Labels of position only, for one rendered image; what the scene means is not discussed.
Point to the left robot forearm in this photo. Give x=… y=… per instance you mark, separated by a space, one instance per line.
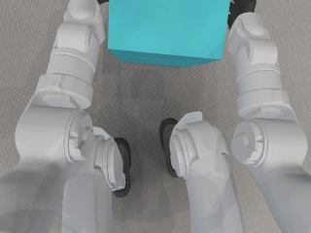
x=68 y=80

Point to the carton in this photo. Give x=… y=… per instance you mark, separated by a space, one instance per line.
x=180 y=33

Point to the right robot forearm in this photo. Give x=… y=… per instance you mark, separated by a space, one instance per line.
x=257 y=71

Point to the robot left upper arm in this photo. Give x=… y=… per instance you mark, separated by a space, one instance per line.
x=50 y=141

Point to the right robot hand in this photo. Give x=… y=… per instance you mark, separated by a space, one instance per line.
x=240 y=7

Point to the left robot shin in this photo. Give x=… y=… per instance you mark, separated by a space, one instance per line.
x=121 y=183

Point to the robot right upper arm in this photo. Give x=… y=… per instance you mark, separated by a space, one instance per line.
x=273 y=151

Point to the right robot foot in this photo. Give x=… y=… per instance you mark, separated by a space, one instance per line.
x=165 y=131

